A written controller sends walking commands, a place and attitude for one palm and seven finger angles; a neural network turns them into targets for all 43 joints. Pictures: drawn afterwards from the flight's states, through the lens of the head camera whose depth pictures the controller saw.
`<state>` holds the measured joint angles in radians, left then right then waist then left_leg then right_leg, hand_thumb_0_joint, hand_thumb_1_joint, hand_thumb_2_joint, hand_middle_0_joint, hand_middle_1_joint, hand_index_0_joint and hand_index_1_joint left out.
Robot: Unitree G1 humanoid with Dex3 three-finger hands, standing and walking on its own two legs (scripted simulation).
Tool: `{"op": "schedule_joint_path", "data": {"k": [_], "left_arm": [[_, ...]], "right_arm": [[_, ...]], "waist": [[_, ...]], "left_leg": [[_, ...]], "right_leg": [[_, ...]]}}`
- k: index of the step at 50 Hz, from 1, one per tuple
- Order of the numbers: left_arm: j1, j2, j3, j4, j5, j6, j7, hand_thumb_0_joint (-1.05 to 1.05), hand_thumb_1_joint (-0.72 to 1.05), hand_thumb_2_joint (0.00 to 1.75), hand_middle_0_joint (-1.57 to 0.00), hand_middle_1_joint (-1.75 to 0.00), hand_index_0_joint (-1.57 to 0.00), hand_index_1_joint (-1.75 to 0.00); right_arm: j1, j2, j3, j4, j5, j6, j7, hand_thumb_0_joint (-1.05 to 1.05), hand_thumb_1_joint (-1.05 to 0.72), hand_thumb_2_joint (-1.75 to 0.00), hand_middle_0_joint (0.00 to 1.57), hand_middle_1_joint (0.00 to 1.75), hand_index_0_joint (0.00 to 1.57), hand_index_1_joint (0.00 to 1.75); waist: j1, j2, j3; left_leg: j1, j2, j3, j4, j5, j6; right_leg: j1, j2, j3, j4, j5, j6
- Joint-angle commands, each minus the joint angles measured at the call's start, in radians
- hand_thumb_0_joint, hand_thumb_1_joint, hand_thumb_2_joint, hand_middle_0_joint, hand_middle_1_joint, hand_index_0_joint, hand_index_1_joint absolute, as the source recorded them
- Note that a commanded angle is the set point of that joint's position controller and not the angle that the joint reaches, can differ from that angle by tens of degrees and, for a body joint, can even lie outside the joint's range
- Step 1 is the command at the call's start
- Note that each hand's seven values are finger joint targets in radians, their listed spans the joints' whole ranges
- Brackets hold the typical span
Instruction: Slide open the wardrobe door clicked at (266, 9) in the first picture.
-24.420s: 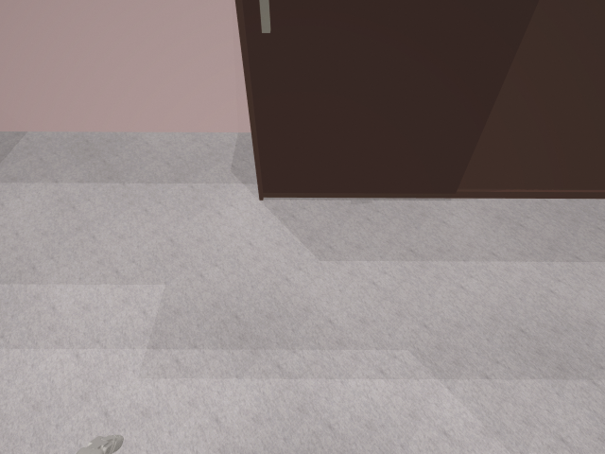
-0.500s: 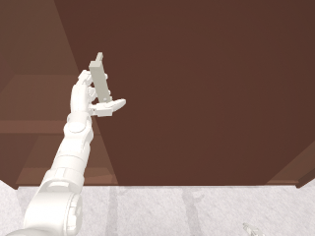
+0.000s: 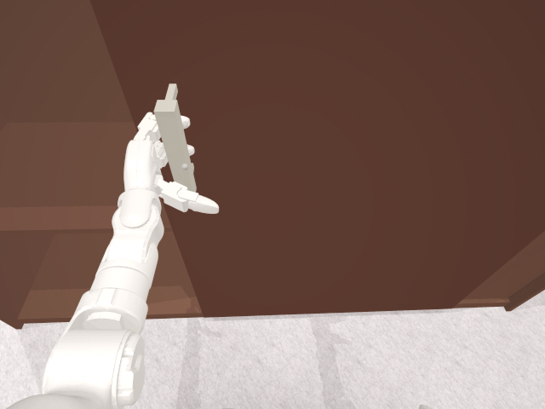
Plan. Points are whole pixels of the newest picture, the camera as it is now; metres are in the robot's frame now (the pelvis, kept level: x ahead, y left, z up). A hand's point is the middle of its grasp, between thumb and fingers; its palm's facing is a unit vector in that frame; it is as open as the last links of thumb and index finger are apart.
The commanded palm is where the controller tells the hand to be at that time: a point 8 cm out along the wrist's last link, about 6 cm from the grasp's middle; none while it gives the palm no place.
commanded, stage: slip the hand off the handle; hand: left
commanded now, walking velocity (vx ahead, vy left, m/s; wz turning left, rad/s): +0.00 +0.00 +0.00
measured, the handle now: (180, 145) +0.48 +0.15 +0.13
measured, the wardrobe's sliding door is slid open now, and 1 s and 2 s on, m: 0.65 0.65 0.65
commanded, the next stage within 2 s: draw the hand back to the body in 1.18 s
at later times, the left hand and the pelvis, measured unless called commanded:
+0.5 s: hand (138, 168) +0.43 +0.21 +0.12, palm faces +0.16 -0.98 -0.09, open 14.7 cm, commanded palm +0.38 +0.25 +0.13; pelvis +0.01 +0.00 +0.00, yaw +1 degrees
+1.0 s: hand (119, 223) +0.33 +0.21 +0.12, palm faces +0.17 -0.98 -0.08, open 14.7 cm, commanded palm +0.29 +0.25 +0.13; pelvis +0.01 -0.01 +0.00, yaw +2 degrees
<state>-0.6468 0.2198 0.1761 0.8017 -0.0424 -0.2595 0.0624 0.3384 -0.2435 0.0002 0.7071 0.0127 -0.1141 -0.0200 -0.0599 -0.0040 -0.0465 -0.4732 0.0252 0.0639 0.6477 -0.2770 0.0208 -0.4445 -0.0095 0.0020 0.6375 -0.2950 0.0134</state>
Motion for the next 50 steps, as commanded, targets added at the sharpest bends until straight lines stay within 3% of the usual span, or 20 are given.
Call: {"op": "schedule_joint_path", "data": {"k": [1,4,8,9,13,15,17,20,21,23,24,27,29,31,35,36,39,43,47,50], "left_arm": [[-0.395,0.215,0.074,-0.222,-0.002,-0.023,0.042,0.0,-0.55,0.2,-0.25,-1.15,-0.25,-1.15],[-0.37,0.269,0.122,-0.215,-0.006,-0.013,0.037,0.0,-0.55,0.2,-0.25,-1.15,-0.25,-1.15],[-0.336,0.286,0.129,-0.267,-0.017,-0.008,0.016,0.0,-0.55,0.2,-0.25,-1.15,-0.25,-1.15],[-0.343,0.304,0.135,-0.267,-0.012,-0.01,0.009,0.0,-0.55,0.2,-0.25,-1.15,-0.25,-1.15],[-0.421,0.235,0.049,-0.298,-0.024,-0.027,-0.036,0.0,-0.55,0.2,-0.25,-1.15,-0.25,-1.15],[-0.444,0.286,0.08,-0.273,-0.037,-0.033,-0.058,0.0,-0.55,0.2,-0.25,-1.15,-0.25,-1.15],[-0.43,0.24,0.046,-0.279,-0.05,-0.038,-0.087,0.0,-0.55,0.2,-0.25,-1.15,-0.25,-1.15],[-0.426,0.281,0.073,-0.307,-0.061,-0.046,-0.113,0.0,-0.55,0.2,-0.25,-1.15,-0.25,-1.15],[-0.369,0.264,0.074,-0.301,-0.068,-0.042,-0.12,0.0,-0.55,0.2,-0.25,-1.15,-0.25,-1.15],[-0.359,0.274,0.081,-0.299,-0.078,-0.037,-0.129,0.0,-0.55,0.2,-0.25,-1.15,-0.25,-1.15],[-0.326,0.314,0.118,-0.278,-0.077,-0.033,-0.131,0.0,-0.55,0.2,-0.25,-1.15,-0.25,-1.15],[-0.128,0.282,0.123,-0.375,-0.098,-0.022,-0.149,0.0,-0.55,0.2,-0.25,-1.15,-0.25,-1.15],[-0.055,0.292,0.137,-0.414,-0.108,-0.009,-0.157,0.0,-0.55,0.2,-0.25,-1.15,-0.25,-1.15],[0.005,0.3,0.153,-0.516,-0.119,0.0,-0.159,0.0,-0.55,0.2,-0.25,-1.15,-0.25,-1.15],[-0.001,0.3,0.141,-0.672,-0.122,0.014,-0.145,0.0,-0.55,0.2,-0.25,-1.15,-0.25,-1.15],[0.025,0.26,0.115,-0.704,-0.126,0.016,-0.143,0.0,-0.55,0.2,-0.25,-1.15,-0.25,-1.15],[0.053,0.278,0.121,-0.707,-0.129,0.025,-0.142,0.0,-0.55,0.2,-0.25,-1.15,-0.25,-1.15],[0.107,0.221,0.07,-0.754,-0.137,0.039,-0.157,0.0,-0.55,0.2,-0.25,-1.15,-0.25,-1.15],[0.194,0.226,0.09,-0.742,-0.151,0.068,-0.171,0.0,-0.55,0.2,-0.25,-1.15,-0.25,-1.15],[0.2,0.24,0.097,-0.79,-0.151,0.076,-0.173,0.0,-0.55,0.2,-0.25,-1.15,-0.25,-1.15]], "right_arm": [[0.016,-0.147,-0.053,-0.128,0.002,-0.029,-0.008,0.0,-0.9,-0.9,0.2,0.3,0.2,0.3],[0.009,-0.151,-0.05,-0.138,0.004,-0.013,-0.015,0.0,-0.9,-0.9,0.2,0.3,0.2,0.3],[-0.02,-0.144,-0.042,-0.167,0.01,0.0,-0.022,0.0,-0.9,-0.9,0.2,0.3,0.2,0.3],[-0.021,-0.145,-0.041,-0.167,0.011,0.005,-0.028,0.0,-0.9,-0.9,0.2,0.3,0.2,0.3],[-0.027,-0.147,-0.04,-0.158,0.018,-0.003,-0.03,0.0,-0.9,-0.9,0.2,0.3,0.2,0.3],[-0.021,-0.156,-0.04,-0.148,0.021,-0.003,-0.036,0.0,-0.9,-0.9,0.2,0.3,0.2,0.3],[-0.018,-0.153,-0.044,-0.145,0.023,-0.007,-0.036,0.0,-0.9,-0.9,0.2,0.3,0.2,0.3],[-0.002,-0.16,-0.048,-0.138,0.024,-0.007,-0.035,0.0,-0.9,-0.9,0.2,0.3,0.2,0.3],[-0.002,-0.158,-0.051,-0.143,0.024,-0.009,-0.032,0.0,-0.9,-0.9,0.2,0.3,0.2,0.3],[-0.001,-0.162,-0.05,-0.137,0.026,-0.006,-0.031,0.0,-0.9,-0.9,0.2,0.3,0.2,0.3],[0.004,-0.167,-0.052,-0.138,0.024,-0.003,-0.033,0.0,-0.9,-0.9,0.2,0.3,0.2,0.3],[-0.016,-0.158,-0.054,-0.177,0.028,-0.007,-0.019,0.0,-0.9,-0.9,0.2,0.3,0.2,0.3],[-0.028,-0.161,-0.054,-0.189,0.03,-0.005,-0.018,0.0,-0.9,-0.9,0.2,0.3,0.2,0.3],[-0.052,-0.156,-0.052,-0.211,0.032,-0.008,-0.016,0.0,-0.9,-0.9,0.2,0.3,0.2,0.3],[-0.091,-0.148,-0.047,-0.219,0.035,-0.02,-0.028,0.0,-0.9,-0.9,0.2,0.3,0.2,0.3],[-0.101,-0.141,-0.045,-0.223,0.032,-0.028,-0.029,0.0,-0.9,-0.9,0.2,0.3,0.2,0.3],[-0.115,-0.147,-0.039,-0.209,0.033,-0.04,-0.044,0.0,-0.9,-0.9,0.2,0.3,0.2,0.3],[-0.147,-0.135,-0.029,-0.213,0.035,-0.066,-0.053,0.0,-0.9,-0.9,0.2,0.3,0.2,0.3],[-0.162,-0.133,-0.022,-0.216,0.036,-0.075,-0.058,0.0,-0.9,-0.9,0.2,0.3,0.2,0.3],[-0.181,-0.129,-0.015,-0.227,0.037,-0.078,-0.06,0.0,-0.9,-0.9,0.2,0.3,0.2,0.3]], "waist": [[0.022,0.017,-0.326],[0.031,-0.038,-0.311],[0.043,-0.02,-0.311],[0.035,-0.02,-0.299],[-0.002,0.038,-0.293],[-0.005,0.023,-0.295],[-0.005,0.053,-0.327],[0.003,0.061,-0.366],[0.017,0.065,-0.374],[0.012,0.04,-0.345],[0.02,0.015,-0.332],[0.07,0.028,-0.36],[0.073,-0.014,-0.318],[0.09,0.008,-0.324],[0.068,0.048,-0.279],[0.07,0.065,-0.282],[0.051,0.012,-0.231],[0.061,0.063,-0.234],[0.077,0.004,-0.216],[0.079,0.02,-0.198]], "left_leg": [[0.222,-0.005,-0.052,-0.074,0.198,0.007],[0.198,-0.003,-0.057,-0.072,0.207,0.009],[0.184,-0.006,-0.046,-0.074,0.192,0.008],[0.18,-0.005,-0.049,-0.072,0.183,0.011],[0.231,-0.001,-0.067,-0.066,0.154,0.008],[0.22,-0.004,-0.071,-0.062,0.138,0.011],[0.254,-0.005,-0.074,-0.054,0.171,0.008],[0.28,-0.004,-0.085,-0.04,0.244,0.005],[0.282,-0.004,-0.083,-0.038,0.255,0.002],[0.257,-0.005,-0.082,-0.039,0.252,0.004],[0.234,-0.007,-0.077,-0.035,0.255,0.01],[0.227,-0.011,-0.061,-0.042,0.304,0.01],[0.197,-0.011,-0.055,-0.047,0.284,0.016],[0.194,-0.014,-0.046,-0.056,0.281,0.018],[0.211,-0.011,-0.048,-0.067,0.222,0.019],[0.227,-0.013,-0.047,-0.067,0.22,0.018],[0.21,-0.009,-0.054,-0.075,0.147,0.02],[0.235,-0.016,-0.062,-0.082,0.119,0.014],[0.215,-0.019,-0.06,-0.087,0.111,0.014],[0.211,-0.023,-0.057,-0.09,0.104,0.017]], "right_leg": [[0.058,0.028,-0.031,-0.07,0.202,-0.034],[0.075,0.029,-0.033,-0.069,0.217,-0.033],[0.102,0.026,-0.025,-0.072,0.223,-0.034],[0.094,0.027,-0.025,-0.073,0.212,-0.032],[0.026,0.031,-0.028,-0.078,0.168,-0.035],[0.03,0.032,-0.024,-0.083,0.159,-0.035],[0.026,0.032,-0.027,-0.076,0.182,-0.038],[0.034,0.035,-0.033,-0.061,0.228,-0.04],[0.04,0.036,-0.035,-0.057,0.234,-0.041],[0.042,0.037,-0.037,-0.059,0.242,-0.038],[0.057,0.038,-0.034,-0.061,0.255,-0.038],[0.121,0.035,-0.036,-0.049,0.309,-0.041],[0.135,0.036,-0.036,-0.057,0.308,-0.037],[0.161,0.034,-0.03,-0.056,0.321,-0.037],[0.126,0.037,-0.029,-0.073,0.255,-0.033],[0.124,0.037,-0.029,-0.074,0.25,-0.034],[0.097,0.037,-0.03,-0.095,0.177,-0.028],[0.088,0.032,-0.032,-0.098,0.147,-0.032],[0.113,0.026,-0.033,-0.108,0.152,-0.027],[0.116,0.022,-0.028,-0.115,0.146,-0.024]]}}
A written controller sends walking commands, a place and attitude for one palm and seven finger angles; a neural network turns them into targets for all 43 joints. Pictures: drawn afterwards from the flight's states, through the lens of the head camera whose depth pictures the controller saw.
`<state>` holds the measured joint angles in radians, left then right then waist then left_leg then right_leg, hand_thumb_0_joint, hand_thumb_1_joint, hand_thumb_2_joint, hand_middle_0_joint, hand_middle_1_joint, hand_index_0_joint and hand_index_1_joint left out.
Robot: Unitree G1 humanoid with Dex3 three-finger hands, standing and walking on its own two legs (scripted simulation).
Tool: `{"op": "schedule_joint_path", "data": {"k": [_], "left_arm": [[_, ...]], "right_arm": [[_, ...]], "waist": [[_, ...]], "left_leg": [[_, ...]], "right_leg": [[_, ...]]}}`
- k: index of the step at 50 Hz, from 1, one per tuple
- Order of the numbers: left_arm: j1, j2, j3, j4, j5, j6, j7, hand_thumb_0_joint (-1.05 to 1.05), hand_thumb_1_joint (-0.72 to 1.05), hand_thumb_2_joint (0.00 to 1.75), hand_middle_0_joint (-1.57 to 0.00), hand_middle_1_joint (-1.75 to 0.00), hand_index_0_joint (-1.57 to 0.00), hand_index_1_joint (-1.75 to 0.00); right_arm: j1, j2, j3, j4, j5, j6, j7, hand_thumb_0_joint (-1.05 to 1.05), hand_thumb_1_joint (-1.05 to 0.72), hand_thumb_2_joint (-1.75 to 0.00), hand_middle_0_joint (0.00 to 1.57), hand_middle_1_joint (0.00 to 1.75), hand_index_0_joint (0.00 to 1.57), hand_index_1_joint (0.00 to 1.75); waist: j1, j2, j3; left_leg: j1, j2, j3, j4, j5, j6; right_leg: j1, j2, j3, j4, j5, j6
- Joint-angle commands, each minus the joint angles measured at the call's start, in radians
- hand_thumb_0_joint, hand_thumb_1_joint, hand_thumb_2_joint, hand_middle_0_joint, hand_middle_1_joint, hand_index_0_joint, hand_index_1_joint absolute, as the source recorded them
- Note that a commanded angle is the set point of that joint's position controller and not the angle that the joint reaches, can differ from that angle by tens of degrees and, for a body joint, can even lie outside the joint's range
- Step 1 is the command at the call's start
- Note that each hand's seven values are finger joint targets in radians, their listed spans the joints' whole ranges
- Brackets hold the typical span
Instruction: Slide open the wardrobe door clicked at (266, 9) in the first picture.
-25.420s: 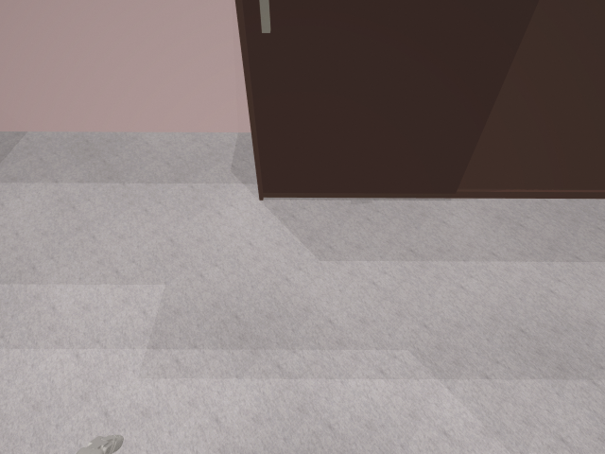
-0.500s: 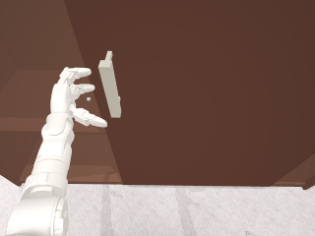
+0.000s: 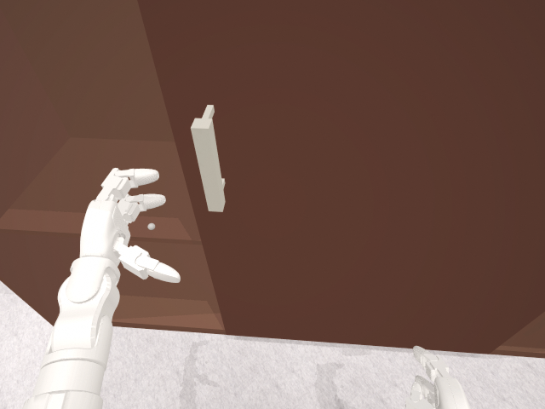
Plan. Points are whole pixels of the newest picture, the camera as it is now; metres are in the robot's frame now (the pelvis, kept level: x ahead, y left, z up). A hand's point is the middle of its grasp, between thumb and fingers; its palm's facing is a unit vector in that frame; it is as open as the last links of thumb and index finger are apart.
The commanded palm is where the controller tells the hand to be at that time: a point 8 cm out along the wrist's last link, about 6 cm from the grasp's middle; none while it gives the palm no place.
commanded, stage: slip the hand off the handle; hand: left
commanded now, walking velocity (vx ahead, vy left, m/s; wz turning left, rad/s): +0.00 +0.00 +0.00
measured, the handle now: (213, 160) +0.47 +0.15 +0.13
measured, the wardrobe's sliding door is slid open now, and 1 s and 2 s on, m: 0.65 0.65 0.65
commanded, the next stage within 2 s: draw the hand back to the body in 0.18 s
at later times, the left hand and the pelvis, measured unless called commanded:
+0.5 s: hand (134, 251) +0.27 +0.20 +0.14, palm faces -0.01 -1.00 -0.03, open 14.7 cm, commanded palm +0.23 +0.25 +0.14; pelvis +0.00 -0.01 +0.00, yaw +0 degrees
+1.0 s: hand (84, 277) +0.22 +0.24 +0.15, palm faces +0.32 -0.92 -0.24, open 13.6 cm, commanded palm +0.18 +0.28 +0.16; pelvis -0.01 +0.00 +0.01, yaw +0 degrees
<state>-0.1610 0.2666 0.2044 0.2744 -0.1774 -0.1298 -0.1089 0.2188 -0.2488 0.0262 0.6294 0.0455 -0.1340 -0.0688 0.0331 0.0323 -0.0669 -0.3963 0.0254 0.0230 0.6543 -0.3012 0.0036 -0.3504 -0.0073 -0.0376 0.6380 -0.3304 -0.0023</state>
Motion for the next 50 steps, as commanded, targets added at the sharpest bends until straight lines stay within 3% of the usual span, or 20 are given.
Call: {"op": "schedule_joint_path", "data": {"k": [1,3,9,11,14,15,16,17,19,20,24,31,34,40,41,42,43,44,47,50], "left_arm": [[-0.253,0.165,0.05,-0.279,-0.017,-0.052,-0.004,0.0,-0.55,0.2,-0.25,-1.15,-0.25,-1.15],[-0.217,0.164,0.05,-0.322,-0.017,-0.052,-0.003,0.0,-0.55,0.2,-0.25,-1.15,-0.25,-1.15],[-0.072,0.164,0.053,-0.42,-0.023,-0.043,0.0,0.0,-0.55,0.2,-0.25,-1.15,-0.25,-1.15],[-0.083,0.153,0.044,-0.451,-0.025,-0.037,0.004,0.0,-0.55,0.2,-0.25,-1.15,-0.25,-1.15],[-0.137,0.187,0.07,-0.436,-0.027,-0.035,0.013,0.0,-0.55,0.2,-0.25,-1.15,-0.25,-1.15],[-0.138,0.181,0.069,-0.445,-0.027,-0.041,0.011,0.0,-0.55,0.2,-0.25,-1.15,-0.25,-1.15],[-0.134,0.149,0.021,-0.411,-0.111,-0.017,-0.106,0.0,-0.55,0.2,-0.25,-1.15,-0.25,-1.15],[-0.179,0.212,0.067,-0.453,-0.139,-0.013,-0.168,0.0,-0.55,0.2,-0.25,-1.15,-0.25,-1.15],[-0.133,0.259,0.122,-0.442,-0.155,0.009,-0.221,0.0,-0.55,0.2,-0.25,-1.15,-0.25,-1.15],[-0.107,0.248,0.132,-0.428,-0.167,0.017,-0.227,0.0,-0.55,0.2,-0.25,-1.15,-0.25,-1.15],[0.063,0.235,0.193,-0.392,-0.197,0.053,-0.217,0.0,-0.55,0.2,-0.25,-1.15,-0.25,-1.15],[0.061,0.207,0.142,-0.57,-0.184,0.093,-0.224,0.0,-0.55,0.2,-0.25,-1.15,-0.25,-1.15],[0.049,0.254,0.184,-0.582,-0.183,0.097,-0.216,0.0,-0.55,0.2,-0.25,-1.15,-0.25,-1.15],[0.091,0.246,0.188,-0.619,-0.185,0.107,-0.225,0.0,-0.37,0.29,-0.24,-1.04,-0.24,-1.04],[0.042,0.312,0.178,-0.748,-0.037,0.051,-0.054,0.0,-0.33,0.31,-0.24,-1.02,-0.24,-1.02],[0.161,0.218,0.13,-0.663,-0.023,0.051,0.017,0.0,-0.3,0.32,-0.24,-1.0,-0.24,-1.0],[0.215,0.192,0.106,-0.661,0.003,0.046,0.063,0.0,-0.26,0.34,-0.24,-0.98,-0.24,-0.98],[0.245,0.191,0.099,-0.671,0.021,0.037,0.094,0.0,-0.22,0.36,-0.24,-0.96,-0.24,-0.96],[0.24,0.208,0.101,-0.742,0.064,0.011,0.156,0.0,-0.12,0.41,-0.24,-0.89,-0.24,-0.89],[0.262,0.23,0.128,-0.757,0.085,-0.003,0.19,0.0,-0.01,0.46,-0.23,-0.83,-0.23,-0.83]], "right_arm": [[-0.067,-0.117,-0.039,-0.153,0.003,-0.063,-0.01,0.0,-0.9,-0.9,0.2,0.3,0.2,0.3],[-0.073,-0.114,-0.037,-0.16,0.001,-0.069,-0.009,0.0,-0.9,-0.9,0.2,0.3,0.2,0.3],[-0.083,-0.112,-0.032,-0.169,-0.005,-0.086,-0.007,0.0,-0.9,-0.9,0.2,0.3,0.2,0.3],[-0.093,-0.107,-0.028,-0.169,-0.005,-0.09,-0.01,0.0,-0.9,-0.9,0.2,0.3,0.2,0.3],[-0.089,-0.114,-0.028,-0.147,-0.009,-0.097,-0.023,0.0,-0.9,-0.9,0.2,0.3,0.2,0.3],[-0.098,-0.111,-0.028,-0.148,-0.008,-0.102,-0.024,0.0,-0.9,-0.9,0.2,0.3,0.2,0.3],[-0.099,-0.133,-0.015,-0.15,0.0,-0.117,-0.033,0.0,-0.9,-0.9,0.2,0.3,0.2,0.3],[-0.106,-0.127,-0.015,-0.155,0.01,-0.13,-0.047,0.0,-0.9,-0.9,0.2,0.3,0.2,0.3],[-0.104,-0.123,-0.01,-0.162,0.007,-0.145,-0.059,0.0,-0.9,-0.9,0.2,0.3,0.2,0.3],[-0.104,-0.115,-0.006,-0.164,0.008,-0.151,-0.058,0.0,-0.9,-0.9,0.2,0.3,0.2,0.3],[-0.098,-0.12,-0.015,-0.178,0.01,-0.165,-0.035,0.0,-0.9,-0.9,0.2,0.3,0.2,0.3],[-0.098,-0.126,-0.02,-0.201,0.014,-0.182,-0.028,0.0,-0.9,-0.9,0.2,0.3,0.2,0.3],[-0.096,-0.133,-0.019,-0.185,0.013,-0.189,-0.04,0.0,-0.9,-0.9,0.2,0.3,0.2,0.3],[-0.109,-0.125,-0.012,-0.178,0.014,-0.207,-0.047,0.0,-0.9,-0.9,0.2,0.3,0.2,0.3],[-0.16,-0.105,-0.012,-0.165,-0.024,-0.195,-0.043,0.0,-0.9,-0.9,0.2,0.3,0.2,0.3],[-0.15,-0.101,-0.011,-0.152,-0.032,-0.188,-0.044,0.0,-0.9,-0.9,0.2,0.3,0.2,0.3],[-0.143,-0.098,-0.01,-0.143,-0.033,-0.172,-0.04,0.0,-0.9,-0.9,0.2,0.3,0.2,0.3],[-0.143,-0.103,-0.016,-0.139,-0.035,-0.161,-0.038,0.0,-0.9,-0.9,0.2,0.3,0.2,0.3],[-0.149,-0.094,-0.013,-0.135,-0.042,-0.131,-0.035,0.0,-0.9,-0.9,0.2,0.3,0.2,0.3],[-0.157,-0.092,-0.017,-0.13,-0.048,-0.112,-0.04,0.0,-0.9,-0.9,0.2,0.3,0.2,0.3]], "waist": [[-0.009,-0.016,-0.174],[-0.002,0.018,-0.18],[0.004,-0.02,-0.149],[0.0,-0.002,-0.13],[-0.017,-0.058,-0.112],[-0.009,-0.021,-0.118],[-0.036,-0.021,-0.159],[-0.016,0.022,-0.186],[0.009,0.034,-0.198],[0.016,0.009,-0.157],[0.048,-0.068,-0.125],[0.025,0.002,-0.117],[0.016,-0.016,-0.08],[0.028,0.026,-0.084],[0.045,0.027,0.015],[0.027,-0.003,0.063],[0.029,-0.023,0.065],[0.031,-0.046,0.04],[0.03,0.063,0.004],[0.033,0.02,-0.02]], "left_leg": [[0.143,-0.023,-0.016,-0.098,0.136,0.033],[0.154,-0.024,-0.018,-0.099,0.149,0.029],[0.147,-0.021,-0.019,-0.102,0.154,0.032],[0.145,-0.024,-0.019,-0.108,0.126,0.03],[0.133,-0.023,-0.022,-0.105,0.086,0.035],[0.134,-0.026,-0.02,-0.108,0.081,0.032],[0.174,-0.029,-0.021,-0.118,0.084,0.037],[0.183,-0.03,-0.022,-0.12,0.101,0.036],[0.189,-0.03,-0.026,-0.125,0.14,0.037],[0.173,-0.03,-0.029,-0.133,0.138,0.036],[0.149,-0.028,-0.025,-0.139,0.164,0.032],[0.182,-0.028,-0.021,-0.138,0.145,0.035],[0.181,-0.025,-0.029,-0.137,0.111,0.037],[0.2,-0.025,-0.041,-0.162,0.112,0.034],[0.185,-0.03,-0.034,-0.19,0.085,0.032],[0.19,-0.024,-0.032,-0.202,0.045,0.027],[0.201,-0.017,-0.035,-0.218,0.027,0.028],[0.216,-0.013,-0.031,-0.232,0.028,0.03],[0.259,-0.012,-0.026,-0.272,0.024,0.025],[0.288,-0.007,-0.023,-0.292,0.063,0.029]], "right_leg": [[0.026,0.021,0.008,-0.113,0.186,-0.011],[0.033,0.022,0.006,-0.108,0.198,-0.015],[0.046,0.021,0.003,-0.114,0.201,-0.009],[0.032,0.019,0.005,-0.122,0.168,-0.008],[0.015,0.019,0.014,-0.144,0.114,-0.001],[0.017,0.014,0.017,-0.145,0.105,-0.004],[0.073,0.012,0.023,-0.152,0.144,-0.011],[0.102,0.008,0.028,-0.151,0.175,-0.014],[0.121,0.008,0.026,-0.147,0.214,-0.014],[0.11,0.007,0.021,-0.155,0.21,-0.012],[0.12,0.01,0.01,-0.154,0.229,-0.006],[0.086,0.014,0.008,-0.158,0.197,-0.003],[0.065,0.019,0.013,-0.179,0.141,-0.001],[0.086,0.018,-0.001,-0.184,0.137,-0.008],[0.059,0.004,0.04,-0.273,0.088,-0.006],[0.045,-0.003,0.028,-0.286,0.038,-0.005],[0.064,-0.005,0.02,-0.288,0.02,-0.004],[0.09,-0.002,0.021,-0.294,0.022,-0.002],[0.141,-0.006,0.021,-0.288,0.044,-0.008],[0.182,-0.004,0.02,-0.304,0.073,-0.008]]}}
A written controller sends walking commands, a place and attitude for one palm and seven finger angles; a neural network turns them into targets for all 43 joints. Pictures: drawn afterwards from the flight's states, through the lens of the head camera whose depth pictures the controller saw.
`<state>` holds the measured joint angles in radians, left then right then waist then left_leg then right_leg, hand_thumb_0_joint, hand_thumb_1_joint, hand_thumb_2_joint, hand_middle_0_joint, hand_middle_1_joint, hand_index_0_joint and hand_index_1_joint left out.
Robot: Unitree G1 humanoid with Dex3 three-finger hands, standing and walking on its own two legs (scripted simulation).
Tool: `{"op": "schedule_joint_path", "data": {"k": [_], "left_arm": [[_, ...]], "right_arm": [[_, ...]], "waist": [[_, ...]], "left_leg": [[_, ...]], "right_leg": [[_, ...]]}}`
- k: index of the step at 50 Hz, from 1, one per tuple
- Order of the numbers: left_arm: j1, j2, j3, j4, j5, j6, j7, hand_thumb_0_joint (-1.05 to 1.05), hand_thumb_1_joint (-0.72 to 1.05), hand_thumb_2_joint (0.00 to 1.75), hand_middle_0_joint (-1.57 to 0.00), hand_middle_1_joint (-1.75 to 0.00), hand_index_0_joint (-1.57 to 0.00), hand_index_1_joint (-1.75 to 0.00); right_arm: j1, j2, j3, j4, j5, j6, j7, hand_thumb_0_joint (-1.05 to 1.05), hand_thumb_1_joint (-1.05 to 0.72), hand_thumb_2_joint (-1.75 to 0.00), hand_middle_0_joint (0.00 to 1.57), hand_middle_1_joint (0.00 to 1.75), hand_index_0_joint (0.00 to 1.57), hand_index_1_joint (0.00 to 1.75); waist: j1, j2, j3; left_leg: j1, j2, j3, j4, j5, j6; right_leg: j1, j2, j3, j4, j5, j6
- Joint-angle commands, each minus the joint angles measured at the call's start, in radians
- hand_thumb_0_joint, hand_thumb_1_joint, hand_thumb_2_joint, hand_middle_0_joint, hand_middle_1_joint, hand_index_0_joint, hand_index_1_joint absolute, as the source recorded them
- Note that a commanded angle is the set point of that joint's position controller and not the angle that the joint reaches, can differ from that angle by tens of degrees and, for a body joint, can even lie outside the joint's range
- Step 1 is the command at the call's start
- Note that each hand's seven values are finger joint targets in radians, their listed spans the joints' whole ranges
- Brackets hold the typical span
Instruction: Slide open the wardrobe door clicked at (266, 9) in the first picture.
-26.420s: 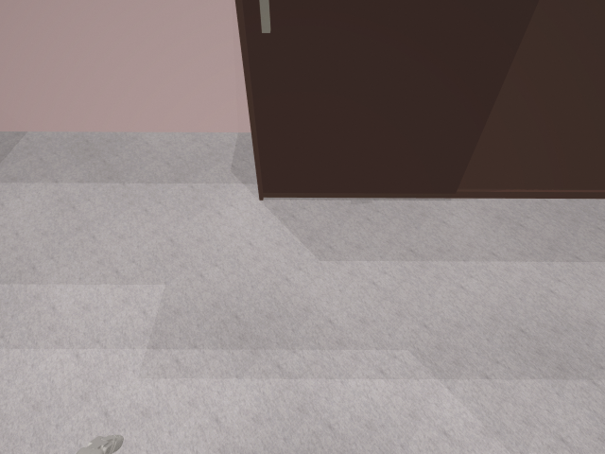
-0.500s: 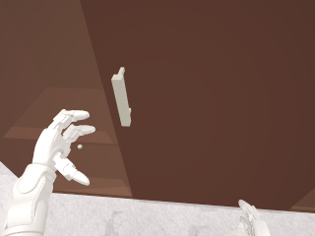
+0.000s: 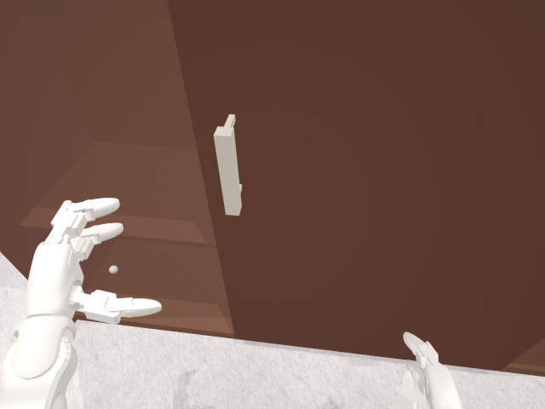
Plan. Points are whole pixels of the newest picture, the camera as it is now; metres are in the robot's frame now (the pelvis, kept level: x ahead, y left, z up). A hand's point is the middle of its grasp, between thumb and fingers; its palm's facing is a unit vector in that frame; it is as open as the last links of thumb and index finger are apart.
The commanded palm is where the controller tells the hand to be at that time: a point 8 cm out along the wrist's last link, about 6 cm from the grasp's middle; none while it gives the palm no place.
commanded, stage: draw the hand back to the body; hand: left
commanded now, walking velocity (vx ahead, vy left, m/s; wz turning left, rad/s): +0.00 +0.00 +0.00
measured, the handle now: (232, 166) +0.48 +0.14 +0.11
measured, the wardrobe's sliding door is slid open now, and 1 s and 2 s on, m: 0.65 0.65 0.65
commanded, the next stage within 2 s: step back with the hand held close in 0.88 s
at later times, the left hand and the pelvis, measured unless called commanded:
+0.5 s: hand (69, 262) +0.22 +0.27 +0.16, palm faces +0.45 -0.82 -0.37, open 8.8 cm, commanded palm +0.17 +0.31 +0.17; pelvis +0.03 +0.01 +0.01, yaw -1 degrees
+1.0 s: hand (69, 267) +0.21 +0.27 +0.17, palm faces +0.46 -0.81 -0.36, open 7.4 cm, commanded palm +0.16 +0.30 +0.18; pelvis +0.02 +0.00 +0.01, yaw -1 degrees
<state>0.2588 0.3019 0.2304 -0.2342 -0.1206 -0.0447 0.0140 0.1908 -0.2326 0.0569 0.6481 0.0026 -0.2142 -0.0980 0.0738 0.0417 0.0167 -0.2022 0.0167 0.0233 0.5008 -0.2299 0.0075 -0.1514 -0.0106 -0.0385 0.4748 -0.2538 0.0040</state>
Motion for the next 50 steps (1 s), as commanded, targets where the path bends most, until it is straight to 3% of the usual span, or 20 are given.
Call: {"op": "schedule_joint_path", "data": {"k": [1,3,6,8,10,16,19,21,24,25,30,34,38,42,43,45,50], "left_arm": [[-0.161,0.188,0.094,-0.262,0.035,-0.092,0.073,0.0,0.03,0.48,-0.23,-0.81,-0.23,-0.81],[-0.127,0.203,0.117,-0.28,0.042,-0.096,0.083,0.0,0.1,0.51,-0.23,-0.77,-0.23,-0.77],[-0.085,0.2,0.129,-0.275,0.043,-0.095,0.086,0.0,0.21,0.57,-0.22,-0.7,-0.22,-0.7],[-0.065,0.191,0.127,-0.283,0.046,-0.094,0.085,0.0,0.28,0.6,-0.22,-0.66,-0.22,-0.66],[-0.041,0.19,0.135,-0.293,0.046,-0.095,0.085,0.0,0.36,0.64,-0.22,-0.62,-0.22,-0.62],[0.031,0.209,0.174,-0.341,0.048,-0.093,0.086,0.0,0.57,0.74,-0.21,-0.49,-0.21,-0.49],[0.069,0.232,0.213,-0.331,0.045,-0.089,0.087,0.0,0.68,0.8,-0.21,-0.43,-0.21,-0.43],[0.053,0.229,0.214,-0.355,0.043,-0.091,0.087,0.0,0.75,0.83,-0.21,-0.38,-0.21,-0.38],[0.08,0.253,0.248,-0.359,0.044,-0.091,0.091,0.0,0.86,0.88,-0.2,-0.32,-0.2,-0.32],[0.085,0.236,0.237,-0.363,0.04,-0.092,0.09,0.0,0.9,0.9,-0.2,-0.3,-0.2,-0.3],[0.06,0.206,0.197,-0.349,0.045,-0.084,0.088,0.0,0.9,0.9,-0.2,-0.3,-0.2,-0.3],[0.071,0.241,0.232,-0.345,0.045,-0.083,0.093,0.0,0.9,0.9,-0.2,-0.3,-0.2,-0.3],[0.039,0.235,0.224,-0.369,0.045,-0.091,0.094,0.0,0.9,0.9,-0.2,-0.3,-0.2,-0.3],[0.061,0.228,0.223,-0.35,0.041,-0.092,0.092,0.0,0.9,0.9,-0.2,-0.3,-0.2,-0.3],[0.057,0.231,0.226,-0.36,0.044,-0.093,0.092,0.0,0.9,0.9,-0.2,-0.3,-0.2,-0.3],[0.076,0.228,0.227,-0.335,0.04,-0.092,0.091,0.0,0.9,0.9,-0.2,-0.3,-0.2,-0.3],[0.017,0.235,0.225,-0.363,0.042,-0.099,0.091,0.0,0.9,0.9,-0.2,-0.3,-0.2,-0.3]], "right_arm": [[-0.132,-0.106,-0.047,-0.148,-0.007,-0.028,-0.011,0.0,-0.9,-0.9,0.2,0.3,0.2,0.3],[-0.13,-0.105,-0.049,-0.145,-0.013,-0.02,-0.009,0.0,-0.9,-0.9,0.2,0.3,0.2,0.3],[-0.139,-0.104,-0.051,-0.143,-0.013,-0.007,-0.004,0.0,-0.9,-0.9,0.2,0.3,0.2,0.3],[-0.138,-0.104,-0.053,-0.142,-0.014,0.002,0.0,0.0,-0.9,-0.9,0.2,0.3,0.2,0.3],[-0.135,-0.105,-0.057,-0.144,-0.014,0.006,0.005,0.0,-0.9,-0.9,0.2,0.3,0.2,0.3],[-0.132,-0.106,-0.065,-0.151,-0.015,0.019,0.016,0.0,-0.9,-0.9,0.2,0.3,0.2,0.3],[-0.131,-0.107,-0.07,-0.152,-0.013,0.028,0.016,0.0,-0.9,-0.9,0.2,0.3,0.2,0.3],[-0.129,-0.103,-0.069,-0.158,-0.013,0.032,0.016,0.0,-0.9,-0.9,0.2,0.3,0.2,0.3],[-0.127,-0.105,-0.073,-0.155,-0.015,0.031,0.015,0.0,-0.9,-0.9,0.2,0.3,0.2,0.3],[-0.126,-0.1,-0.072,-0.158,-0.013,0.032,0.015,0.0,-0.9,-0.9,0.2,0.3,0.2,0.3],[-0.125,-0.106,-0.075,-0.155,-0.013,0.034,0.014,0.0,-0.9,-0.9,0.2,0.3,0.2,0.3],[-0.131,-0.107,-0.076,-0.154,-0.015,0.033,0.011,0.0,-0.9,-0.9,0.2,0.3,0.2,0.3],[-0.138,-0.098,-0.072,-0.154,-0.016,0.032,0.009,0.0,-0.9,-0.9,0.2,0.3,0.2,0.3],[-0.141,-0.097,-0.073,-0.151,-0.016,0.028,0.009,0.0,-0.9,-0.9,0.2,0.3,0.2,0.3],[-0.14,-0.098,-0.075,-0.151,-0.016,0.028,0.009,0.0,-0.9,-0.9,0.2,0.3,0.2,0.3],[-0.14,-0.096,-0.074,-0.15,-0.017,0.026,0.009,0.0,-0.9,-0.9,0.2,0.3,0.2,0.3],[-0.145,-0.099,-0.075,-0.147,-0.016,0.024,0.008,0.0,-0.9,-0.9,0.2,0.3,0.2,0.3]], "waist": [[-0.009,0.016,-0.102],[0.0,0.029,-0.123],[0.002,-0.003,-0.087],[0.002,0.024,-0.08],[0.003,0.005,-0.087],[0.011,0.035,-0.085],[0.015,-0.012,-0.068],[0.012,0.024,-0.071],[0.018,0.032,-0.077],[0.014,0.032,-0.078],[0.002,0.011,-0.057],[0.014,-0.004,-0.062],[0.011,0.048,-0.064],[0.011,0.005,-0.045],[0.012,0.031,-0.06],[0.012,0.001,-0.046],[0.007,0.016,-0.047]], "left_leg": [[0.107,0.001,-0.021,-0.141,0.016,0.025],[0.126,0.002,-0.023,-0.149,0.063,0.023],[0.123,0.006,-0.02,-0.158,0.094,0.021],[0.131,0.006,-0.019,-0.163,0.121,0.018],[0.135,0.01,-0.023,-0.167,0.139,0.016],[0.142,0.011,-0.016,-0.159,0.222,0.009],[0.137,0.011,-0.008,-0.151,0.236,0.011],[0.137,0.009,-0.008,-0.154,0.233,0.01],[0.143,0.006,-0.003,-0.147,0.237,0.011],[0.144,0.007,-0.003,-0.146,0.241,0.011],[0.149,0.008,0.0,-0.149,0.22,0.016],[0.146,0.004,0.001,-0.15,0.202,0.019],[0.15,0.0,0.001,-0.154,0.174,0.017],[0.144,0.003,0.002,-0.156,0.172,0.018],[0.151,0.002,0.007,-0.154,0.174,0.018],[0.144,0.003,0.006,-0.157,0.168,0.02],[0.15,0.003,0.005,-0.161,0.149,0.02]], "right_leg": [[-0.01,0.001,0.018,-0.14,0.023,-0.016],[0.02,0.002,0.015,-0.136,0.069,-0.019],[0.031,0.004,0.01,-0.148,0.093,-0.017],[0.037,0.006,0.009,-0.145,0.117,-0.018],[0.051,0.007,0.008,-0.144,0.127,-0.018],[0.067,0.007,0.006,-0.135,0.192,-0.019],[0.062,0.012,0.006,-0.145,0.213,-0.017],[0.067,0.008,0.005,-0.141,0.208,-0.018],[0.068,0.01,0.008,-0.149,0.218,-0.018],[0.07,0.006,0.007,-0.144,0.221,-0.018],[0.047,0.007,0.006,-0.153,0.199,-0.013],[0.054,0.009,0.008,-0.162,0.193,-0.014],[0.054,0.006,0.012,-0.167,0.166,-0.016],[0.051,0.007,0.009,-0.174,0.167,-0.014],[0.054,0.006,0.013,-0.172,0.169,-0.014],[0.052,0.005,0.012,-0.176,0.167,-0.012],[0.049,0.005,0.013,-0.186,0.142,-0.013]]}}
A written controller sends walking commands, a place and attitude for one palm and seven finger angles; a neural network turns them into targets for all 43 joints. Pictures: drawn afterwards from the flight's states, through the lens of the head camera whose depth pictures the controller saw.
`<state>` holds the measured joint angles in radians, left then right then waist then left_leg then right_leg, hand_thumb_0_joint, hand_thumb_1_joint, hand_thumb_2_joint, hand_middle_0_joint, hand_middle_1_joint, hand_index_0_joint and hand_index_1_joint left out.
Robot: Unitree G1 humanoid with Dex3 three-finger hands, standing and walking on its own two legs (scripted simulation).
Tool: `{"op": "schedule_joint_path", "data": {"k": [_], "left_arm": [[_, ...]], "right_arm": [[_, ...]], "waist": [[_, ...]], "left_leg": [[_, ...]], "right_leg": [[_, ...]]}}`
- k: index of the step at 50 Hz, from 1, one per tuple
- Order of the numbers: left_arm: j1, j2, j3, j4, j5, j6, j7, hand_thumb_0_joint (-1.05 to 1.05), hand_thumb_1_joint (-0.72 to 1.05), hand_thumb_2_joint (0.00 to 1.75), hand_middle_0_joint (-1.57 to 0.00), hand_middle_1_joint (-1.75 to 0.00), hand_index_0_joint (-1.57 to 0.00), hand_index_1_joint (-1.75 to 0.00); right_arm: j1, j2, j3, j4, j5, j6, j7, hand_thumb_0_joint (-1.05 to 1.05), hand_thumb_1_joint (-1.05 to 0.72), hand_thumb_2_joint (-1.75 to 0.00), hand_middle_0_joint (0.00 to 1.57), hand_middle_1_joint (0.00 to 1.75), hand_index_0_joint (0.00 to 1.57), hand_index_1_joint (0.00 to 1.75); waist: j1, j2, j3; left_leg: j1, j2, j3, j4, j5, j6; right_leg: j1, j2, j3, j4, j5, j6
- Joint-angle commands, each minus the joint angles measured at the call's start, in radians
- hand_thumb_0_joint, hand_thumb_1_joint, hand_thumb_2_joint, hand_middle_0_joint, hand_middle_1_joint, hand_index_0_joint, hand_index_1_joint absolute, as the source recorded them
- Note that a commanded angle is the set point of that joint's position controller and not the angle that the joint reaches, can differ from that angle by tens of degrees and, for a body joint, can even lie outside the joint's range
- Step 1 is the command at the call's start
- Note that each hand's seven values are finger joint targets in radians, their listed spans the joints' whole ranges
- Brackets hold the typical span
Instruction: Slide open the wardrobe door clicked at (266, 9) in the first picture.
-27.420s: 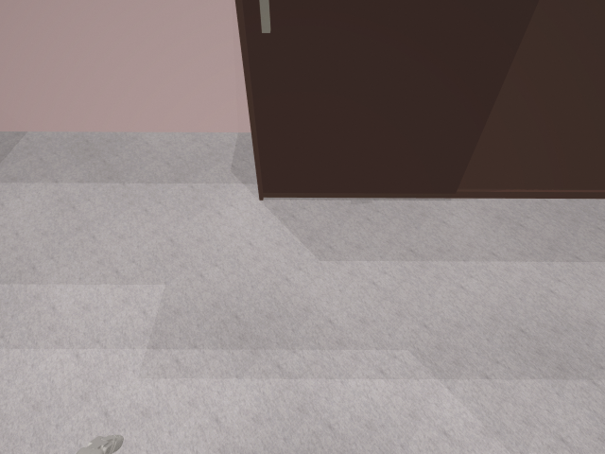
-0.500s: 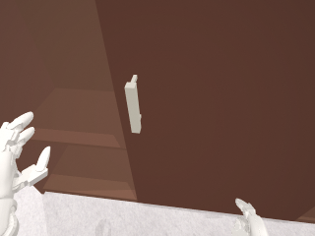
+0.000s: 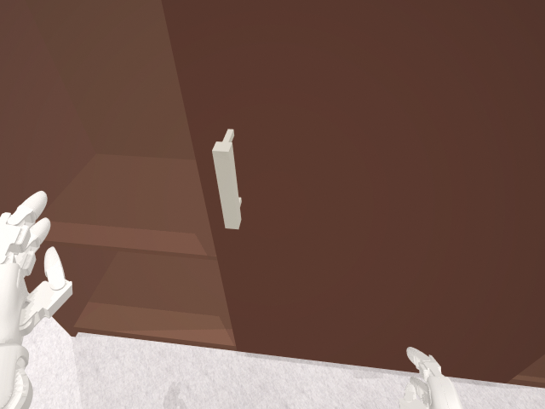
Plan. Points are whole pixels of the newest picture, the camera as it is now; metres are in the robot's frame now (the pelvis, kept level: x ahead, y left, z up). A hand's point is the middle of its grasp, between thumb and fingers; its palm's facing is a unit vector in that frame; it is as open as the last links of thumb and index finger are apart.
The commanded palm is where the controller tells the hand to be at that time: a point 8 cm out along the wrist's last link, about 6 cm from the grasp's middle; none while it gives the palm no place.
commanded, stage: step back with the hand held close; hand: left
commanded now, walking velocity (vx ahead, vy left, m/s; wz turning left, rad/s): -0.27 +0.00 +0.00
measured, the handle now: (231, 180) +0.46 +0.15 +0.11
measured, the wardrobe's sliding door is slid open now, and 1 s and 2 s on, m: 0.65 0.65 0.65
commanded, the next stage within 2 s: stop stepping back and stand still in 1.08 s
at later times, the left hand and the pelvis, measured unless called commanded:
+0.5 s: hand (30, 308) +0.16 +0.29 +0.16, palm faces +0.40 -0.79 -0.47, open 7.4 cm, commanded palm +0.10 +0.33 +0.17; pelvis -0.05 +0.03 -0.01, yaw -1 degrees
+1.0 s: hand out of the picture +0.08 +0.31 +0.17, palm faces +0.47 -0.77 -0.42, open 7.4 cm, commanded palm +0.01 +0.35 +0.17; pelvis -0.13 +0.04 -0.02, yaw +2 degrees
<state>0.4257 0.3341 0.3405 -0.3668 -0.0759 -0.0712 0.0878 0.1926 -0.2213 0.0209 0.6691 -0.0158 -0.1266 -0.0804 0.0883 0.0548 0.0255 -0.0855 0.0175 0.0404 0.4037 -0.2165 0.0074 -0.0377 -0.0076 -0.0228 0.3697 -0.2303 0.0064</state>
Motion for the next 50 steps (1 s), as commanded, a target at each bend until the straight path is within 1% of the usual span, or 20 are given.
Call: {"op": "schedule_joint_path", "data": {"k": [1,2,3,5,9,11,15,20,26,32,34,37,40,41,43,45,46,47,48,50], "left_arm": [[-0.275,0.342,0.24,-0.306,0.011,-0.122,0.032,0.0,0.9,0.9,-0.2,-0.3,-0.2,-0.3],[-0.155,0.249,0.174,-0.208,0.01,-0.127,0.025,0.0,0.9,0.9,-0.2,-0.3,-0.2,-0.3],[-0.085,0.212,0.141,-0.183,0.017,-0.127,0.021,0.0,0.9,0.9,-0.2,-0.3,-0.2,-0.3],[-0.036,0.199,0.131,-0.192,0.02,-0.138,0.02,0.0,0.9,0.9,-0.2,-0.3,-0.2,-0.3],[0.034,0.246,0.18,-0.254,0.02,-0.153,0.035,0.0,0.9,0.9,-0.2,-0.3,-0.2,-0.3],[0.046,0.246,0.183,-0.28,0.017,-0.155,0.038,0.0,0.9,0.9,-0.2,-0.3,-0.2,-0.3],[0.082,0.265,0.211,-0.31,0.015,-0.165,0.048,0.0,0.9,0.9,-0.2,-0.3,-0.2,-0.3],[0.083,0.253,0.213,-0.308,0.024,-0.182,0.057,0.0,0.9,0.9,-0.2,-0.3,-0.2,-0.3],[0.032,0.231,0.209,-0.313,0.047,-0.215,0.063,0.0,0.9,0.9,-0.2,-0.3,-0.2,-0.3],[-0.01,0.234,0.221,-0.329,0.067,-0.247,0.071,0.0,0.9,0.9,-0.2,-0.3,-0.2,-0.3],[-0.011,0.257,0.239,-0.342,0.067,-0.255,0.071,0.0,0.9,0.9,-0.2,-0.3,-0.2,-0.3],[-0.015,0.243,0.212,-0.328,0.056,-0.259,0.076,0.0,0.9,0.9,-0.2,-0.3,-0.2,-0.3],[-0.041,0.241,0.189,-0.32,0.049,-0.261,0.087,0.0,0.9,0.9,-0.2,-0.3,-0.2,-0.3],[-0.042,0.249,0.198,-0.321,0.049,-0.263,0.09,0.0,0.9,0.9,-0.2,-0.3,-0.2,-0.3],[-0.039,0.261,0.215,-0.348,0.048,-0.274,0.09,0.0,0.9,0.9,-0.2,-0.3,-0.2,-0.3],[-0.021,0.256,0.251,-0.368,0.061,-0.282,0.087,0.0,0.9,0.9,-0.2,-0.3,-0.2,-0.3],[-0.052,0.279,0.262,-0.403,0.061,-0.285,0.083,0.0,0.9,0.9,-0.2,-0.3,-0.2,-0.3],[-0.029,0.283,0.274,-0.388,0.058,-0.289,0.081,0.0,0.9,0.9,-0.2,-0.3,-0.2,-0.3],[0.029,0.258,0.265,-0.343,0.05,-0.288,0.078,0.0,0.9,0.9,-0.2,-0.3,-0.2,-0.3],[0.064,0.225,0.218,-0.335,0.036,-0.279,0.074,0.0,0.9,0.9,-0.2,-0.3,-0.2,-0.3]], "right_arm": [[-0.156,-0.137,-0.039,-0.213,0.014,-0.041,-0.005,0.0,-0.9,-0.9,0.2,0.3,0.2,0.3],[-0.148,-0.121,-0.039,-0.188,0.006,-0.025,-0.006,0.0,-0.9,-0.9,0.2,0.3,0.2,0.3],[-0.136,-0.121,-0.045,-0.196,0.005,-0.013,-0.002,0.0,-0.9,-0.9,0.2,0.3,0.2,0.3],[-0.129,-0.122,-0.051,-0.209,0.005,0.002,-0.002,0.0,-0.9,-0.9,0.2,0.3,0.2,0.3],[-0.118,-0.131,-0.065,-0.24,0.009,0.024,-0.011,0.0,-0.9,-0.9,0.2,0.3,0.2,0.3],[-0.114,-0.128,-0.07,-0.257,0.015,0.037,-0.013,0.0,-0.9,-0.9,0.2,0.3,0.2,0.3],[-0.104,-0.128,-0.074,-0.278,0.019,0.045,-0.016,0.0,-0.9,-0.9,0.2,0.3,0.2,0.3],[-0.09,-0.136,-0.076,-0.283,0.021,0.032,-0.018,0.0,-0.9,-0.9,0.2,0.3,0.2,0.3],[-0.073,-0.15,-0.079,-0.279,0.022,-0.007,-0.017,0.0,-0.9,-0.9,0.2,0.3,0.2,0.3],[-0.052,-0.146,-0.081,-0.26,0.013,-0.046,-0.017,0.0,-0.9,-0.9,0.2,0.3,0.2,0.3],[-0.046,-0.146,-0.085,-0.255,0.01,-0.054,-0.015,0.0,-0.9,-0.9,0.2,0.3,0.2,0.3],[-0.032,-0.124,-0.078,-0.229,0.003,-0.061,-0.009,0.0,-0.9,-0.9,0.2,0.3,0.2,0.3],[-0.023,-0.116,-0.071,-0.202,0.002,-0.055,-0.006,0.0,-0.9,-0.9,0.2,0.3,0.2,0.3],[-0.025,-0.118,-0.072,-0.203,0.005,-0.056,-0.007,0.0,-0.9,-0.9,0.2,0.3,0.2,0.3],[-0.037,-0.133,-0.074,-0.216,0.01,-0.061,-0.013,0.0,-0.9,-0.9,0.2,0.3,0.2,0.3],[-0.059,-0.153,-0.081,-0.225,0.003,-0.077,-0.022,0.0,-0.9,-0.9,0.2,0.3,0.2,0.3],[-0.055,-0.135,-0.091,-0.221,-0.003,-0.083,-0.018,0.0,-0.9,-0.9,0.2,0.3,0.2,0.3],[-0.051,-0.134,-0.102,-0.21,-0.004,-0.089,-0.01,0.0,-0.9,-0.9,0.2,0.3,0.2,0.3],[-0.049,-0.136,-0.109,-0.202,-0.002,-0.092,0.001,0.0,-0.9,-0.9,0.2,0.3,0.2,0.3],[-0.057,-0.116,-0.097,-0.201,-0.003,-0.096,0.013,0.0,-0.9,-0.9,0.2,0.3,0.2,0.3]], "waist": [[-0.046,-0.022,0.006],[-0.055,-0.086,0.004],[-0.054,-0.108,-0.021],[-0.057,-0.069,-0.075],[-0.054,-0.018,-0.188],[-0.057,-0.041,-0.207],[-0.057,-0.008,-0.211],[-0.062,0.025,-0.163],[-0.074,0.05,-0.088],[-0.075,0.052,-0.086],[-0.077,0.011,-0.087],[-0.085,-0.091,-0.072],[-0.097,-0.124,-0.076],[-0.097,-0.111,-0.079],[-0.096,0.004,-0.084],[-0.082,0.25,-0.127],[-0.083,0.207,-0.154],[-0.08,0.143,-0.164],[-0.073,0.132,-0.157],[-0.073,0.157,-0.127]], "left_leg": [[-0.047,0.012,-0.022,-0.013,0.05,0.038],[-0.052,0.004,-0.038,0.018,0.045,0.04],[-0.049,0.005,-0.032,0.041,0.063,0.038],[-0.045,0.014,-0.024,0.046,0.118,0.036],[-0.023,0.044,-0.036,0.022,0.288,0.036],[-0.045,0.057,-0.041,0.021,0.325,0.036],[-0.104,0.072,-0.063,0.006,0.313,0.04],[-0.268,0.096,-0.095,-0.044,0.075,0.059],[-0.522,0.123,-0.154,-0.107,-0.379,0.093],[-0.58,0.128,-0.183,-0.087,-0.481,0.101],[-0.536,0.091,-0.159,-0.023,-0.468,0.087],[-0.373,0.028,-0.108,0.131,-0.334,0.046],[-0.224,0.005,-0.092,0.236,-0.248,0.024],[-0.231,0.013,-0.105,0.201,-0.244,0.028],[-0.323,0.076,-0.199,0.033,-0.362,0.052],[-0.609,0.275,-0.437,-0.298,-0.615,0.137],[-0.574,0.306,-0.448,-0.3,-0.517,0.156],[-0.518,0.306,-0.404,-0.261,-0.44,0.162],[-0.48,0.286,-0.346,-0.24,-0.402,0.153],[-0.421,0.257,-0.306,-0.24,-0.346,0.127]], "right_leg": [[-0.182,-0.042,0.101,-0.139,0.141,-0.013],[-0.209,-0.068,0.112,-0.146,0.141,-0.019],[-0.222,-0.082,0.118,-0.14,0.155,-0.021],[-0.212,-0.091,0.104,-0.101,0.211,-0.02],[-0.163,-0.062,0.06,-0.002,0.316,-0.002],[-0.143,-0.054,0.058,0.029,0.339,0.003],[-0.127,-0.041,0.056,0.078,0.325,0.005],[-0.093,-0.025,0.064,0.127,0.222,0.007],[-0.052,-0.009,0.079,0.191,0.042,0.008],[-0.072,-0.002,0.089,0.225,-0.051,-0.001],[-0.14,-0.022,0.141,0.152,-0.115,-0.019],[-0.346,-0.101,0.23,0.008,-0.211,-0.06],[-0.505,-0.149,0.232,-0.041,-0.25,-0.08],[-0.495,-0.131,0.201,-0.015,-0.228,-0.067],[-0.42,-0.051,0.127,0.1,-0.226,-0.028],[-0.111,0.099,0.023,0.523,-0.126,0.021],[-0.121,0.102,0.047,0.64,-0.164,0.015],[-0.159,0.103,0.062,0.669,-0.208,0.008],[-0.18,0.102,0.047,0.635,-0.242,0.001],[-0.192,0.082,0.017,0.467,-0.272,-0.011]]}}
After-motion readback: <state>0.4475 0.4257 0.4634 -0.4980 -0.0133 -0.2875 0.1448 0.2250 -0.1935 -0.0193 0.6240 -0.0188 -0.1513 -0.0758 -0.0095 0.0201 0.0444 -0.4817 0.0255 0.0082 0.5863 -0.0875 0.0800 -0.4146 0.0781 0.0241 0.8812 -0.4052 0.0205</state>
